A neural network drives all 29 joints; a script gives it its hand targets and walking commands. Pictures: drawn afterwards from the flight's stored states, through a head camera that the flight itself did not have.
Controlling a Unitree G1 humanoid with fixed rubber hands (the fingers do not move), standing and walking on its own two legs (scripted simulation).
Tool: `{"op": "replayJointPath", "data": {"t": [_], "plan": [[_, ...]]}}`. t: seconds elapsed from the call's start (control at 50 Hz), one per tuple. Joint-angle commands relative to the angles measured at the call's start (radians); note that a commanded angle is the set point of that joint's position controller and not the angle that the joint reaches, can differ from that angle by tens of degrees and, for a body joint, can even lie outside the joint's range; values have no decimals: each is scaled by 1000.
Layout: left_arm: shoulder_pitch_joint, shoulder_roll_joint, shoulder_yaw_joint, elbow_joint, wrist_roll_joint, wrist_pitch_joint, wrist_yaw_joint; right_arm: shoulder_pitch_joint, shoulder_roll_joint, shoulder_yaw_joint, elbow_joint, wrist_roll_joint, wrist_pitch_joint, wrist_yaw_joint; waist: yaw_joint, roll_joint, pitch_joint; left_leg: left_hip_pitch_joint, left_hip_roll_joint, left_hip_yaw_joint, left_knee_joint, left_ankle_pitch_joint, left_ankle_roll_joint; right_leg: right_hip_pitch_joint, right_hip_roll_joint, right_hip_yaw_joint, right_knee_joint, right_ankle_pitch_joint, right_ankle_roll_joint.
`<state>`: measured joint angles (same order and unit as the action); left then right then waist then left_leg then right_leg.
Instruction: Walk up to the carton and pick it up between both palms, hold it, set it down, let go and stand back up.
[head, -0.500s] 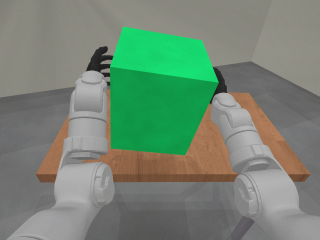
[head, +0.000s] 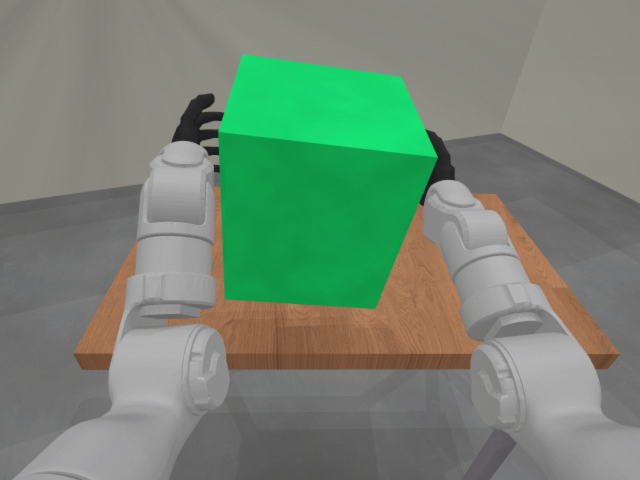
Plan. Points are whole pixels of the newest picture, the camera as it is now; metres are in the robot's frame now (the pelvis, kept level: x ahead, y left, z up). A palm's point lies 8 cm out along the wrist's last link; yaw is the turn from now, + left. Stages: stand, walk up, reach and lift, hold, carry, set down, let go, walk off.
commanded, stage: hold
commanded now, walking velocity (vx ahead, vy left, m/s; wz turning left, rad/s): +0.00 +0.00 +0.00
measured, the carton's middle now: (312, 188) +0.42 +0.02 +0.22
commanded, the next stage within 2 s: none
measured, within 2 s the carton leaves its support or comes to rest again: neither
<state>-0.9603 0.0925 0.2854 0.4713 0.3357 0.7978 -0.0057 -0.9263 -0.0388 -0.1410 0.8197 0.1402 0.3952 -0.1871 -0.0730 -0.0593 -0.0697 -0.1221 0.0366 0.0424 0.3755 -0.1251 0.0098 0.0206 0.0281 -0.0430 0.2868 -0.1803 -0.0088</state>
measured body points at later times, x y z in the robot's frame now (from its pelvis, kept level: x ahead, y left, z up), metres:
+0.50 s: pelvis +0.00 +0.00 +0.00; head -0.10 +0.04 +0.44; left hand +0.38 +0.17 +0.30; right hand +0.38 -0.13 +0.27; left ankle +0.06 +0.11 -0.75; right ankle +0.00 -0.11 -0.75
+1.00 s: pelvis +0.00 +0.00 +0.00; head -0.09 +0.03 +0.44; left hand +0.38 +0.17 +0.29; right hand +0.38 -0.14 +0.26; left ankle +0.06 +0.11 -0.75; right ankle +0.00 -0.11 -0.75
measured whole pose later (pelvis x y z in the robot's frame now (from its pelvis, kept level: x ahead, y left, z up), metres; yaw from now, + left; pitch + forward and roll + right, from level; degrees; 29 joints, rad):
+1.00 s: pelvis +0.00 +0.00 +0.00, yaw +0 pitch -8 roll -2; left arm -0.96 0.09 0.28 0.40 0.34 0.90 -0.01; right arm -0.94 -0.07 -0.10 0.74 0.20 0.52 -0.21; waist -0.07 -0.05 -0.09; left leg -0.12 0.04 0.04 0.38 -0.12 0.01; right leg 0.02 0.03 -0.04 0.28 -0.17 -0.01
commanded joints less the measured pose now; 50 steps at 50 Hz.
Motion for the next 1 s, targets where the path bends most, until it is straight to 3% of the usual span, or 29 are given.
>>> {"op": "replayJointPath", "data": {"t": [0.0, 0.02, 0.06, 0.08, 0.12, 0.14, 0.16, 0.2, 0.22, 0.24, 0.26, 0.28, 0.3, 0.36, 0.38, 0.4, 0.42, 0.46, 0.5, 0.56, 0.62, 0.72, 0.76, 0.8, 0.86, 0.92, 0.94, 0.96, 0.98], "plan": [[-557, -707, -340, -159, -185, -11, -131, -1010, 432, 333, -461, 220, -41, 74, -21, 148, -337, 300, -35, -18, -22, 270, -36, -95, 47, 4, -64, 128, 30], [-545, -696, -332, -155, -189, -6, -137, -1012, 435, 353, -487, 225, -33, 73, -14, 119, -358, 327, -36, -16, -23, 258, -19, -96, 42, 12, -78, 148, 40], [-576, -715, -357, -201, -204, -9, -129, -960, 446, 333, -436, 236, -22, 72, -23, 153, -361, 322, -37, -20, -24, 254, -35, -99, 44, 16, -69, 136, 34], [-611, -718, -381, -208, -221, -10, -128, -1017, 437, 346, -492, 250, -26, 75, -27, 169, -397, 317, -30, -28, -23, 252, -44, -111, 46, 8, -69, 107, 29], [-604, -693, -346, -179, -217, -12, -125, -1038, 463, 354, -510, 239, -11, 76, -6, 111, -371, 280, -40, -21, -28, 201, -12, -103, 43, 22, -76, 104, 34], [-596, -703, -344, -193, -197, -4, -128, -977, 454, 335, -446, 238, -3, 70, -27, 139, -290, 256, -41, -17, -36, 185, -25, -109, 39, 22, -71, 102, 31], [-541, -675, -289, -134, -163, 10, -140, -960, 440, 328, -410, 238, 12, 74, -5, 103, -259, 241, -36, -17, -51, 162, -9, -90, 43, 17, -75, 84, 31], [-513, -668, -277, -117, -138, 29, -158, -887, 413, 292, -322, 213, 32, 71, -23, 121, -197, 212, -24, -18, -69, 137, -23, -75, 37, 23, -72, 85, 21], [-545, -643, -250, -134, -129, 26, -160, -924, 438, 302, -336, 225, 31, 73, 4, 121, -231, 204, -42, -5, -71, 113, -14, -63, 27, 27, -76, 77, 34], [-552, -650, -253, -138, -143, 26, -171, -958, 434, 321, -386, 237, 30, 69, -2, 97, -233, 215, -40, -7, -76, 97, -4, -75, 28, 28, -86, 55, 40], [-571, -659, -294, -168, -173, 24, -164, -941, 428, 316, -377, 238, 31, 74, -5, 136, -256, 199, -38, -7, -77, 78, -16, -83, 29, 27, -75, 49, 30], [-589, -677, -301, -176, -192, 23, -162, -1026, 452, 336, -480, 251, 23, 71, -4, 115, -306, 220, -42, -11, -65, 112, -12, -73, 36, 20, -72, 64, 31], [-598, -698, -354, -241, -213, 20, -157, -972, 453, 346, -470, 272, 31, 68, -31, 142, -357, 264, -31, -18, -42, 203, -35, -50, 44, 22, -54, 147, 31], [-603, -693, -362, -250, -217, 25, -146, -1014, 471, 389, -533, 289, 40, 60, -17, 137, -392, 291, -38, -26, -25, 261, -29, -60, 46, 17, -57, 177, 39], [-578, -713, -393, -261, -236, 31, -144, -1001, 470, 387, -564, 289, 39, 54, -36, 137, -399, 298, -38, -26, -9, 292, -34, -52, 44, 21, -46, 237, 40], [-575, -664, -325, -209, -201, 42, -149, -975, 467, 376, -477, 283, 61, 52, -15, 109, -333, 278, -43, -12, -28, 207, -8, -79, 42, 34, -66, 162, 49], [-603, -686, -364, -229, -227, 36, -153, -984, 447, 366, -500, 282, 59, 54, -38, 143, -365, 272, -44, -15, -33, 189, -24, -83, 41, 32, -74, 133, 41], [-555, -676, -331, -211, -197, 48, -159, -961, 459, 363, -484, 270, 70, 54, -19, 129, -330, 253, -35, -24, -37, 187, -17, -64, 42, 32, -66, 129, 33], [-570, -690, -342, -190, -204, 52, -165, -969, 416, 325, -438, 254, 66, 63, -33, 172, -284, 231, -16, -25, -73, 121, -30, -96, 42, 25, -68, 65, 22], [-609, -666, -323, -170, -196, 45, -174, -959, 413, 283, -388, 229, 79, 70, -48, 162, -235, 170, -15, -26, -94, 36, -37, -85, 37, 29, -71, 24, 16], [-596, -691, -334, -176, -209, 46, -168, -1010, 429, 308, -446, 256, 71, 75, -25, 164, -261, 184, -15, -32, -75, 118, -39, -76, 43, 35, -62, 62, 15], [-623, -663, -293, -184, -189, 43, -170, -978, 454, 316, -398, 243, 79, 78, -7, 129, -286, 172, -30, -15, -92, 32, -6, -69, 36, 34, -63, 29, 18], [-607, -667, -323, -194, -196, 40, -175, -962, 423, 305, -408, 245, 77, 76, -35, 154, -273, 174, -22, -31, -86, 56, -24, -75, 39, 38, -60, 52, 19], [-582, -658, -319, -195, -203, 47, -174, -1010, 440, 344, -469, 270, 74, 70, -9, 125, -307, 210, -38, -12, -61, 113, -12, -80, 37, 35, -66, 109, 26], [-618, -665, -310, -176, -195, 39, -167, -1005, 448, 331, -450, 261, 79, 66, -31, 121, -312, 204, -36, -14, -68, 68, -9, -78, 39, 38, -69, 52, 26], [-600, -673, -345, -267, -224, 35, -158, -983, 465, 371, -533, 289, 75, 58, -30, 132, -419, 269, -44, -17, -26, 205, -21, -53, 41, 34, -53, 181, 35], [-595, -668, -326, -243, -209, 42, -155, -983, 461, 375, -488, 295, 85, 61, -17, 116, -374, 252, -41, -20, -43, 179, -18, -74, 45, 32, -56, 147, 36], [-596, -678, -347, -257, -203, 47, -157, -1014, 480, 391, -539, 306, 69, 58, -5, 130, -367, 267, -41, -19, -28, 212, -18, -69, 47, 30, -51, 149, 36], [-593, -672, -358, -270, -223, 44, -157, -993, 476, 392, -529, 292, 78, 55, -20, 116, -379, 278, -40, -21, -26, 219, -18, -67, 43, 31, -51, 200, 41]]}}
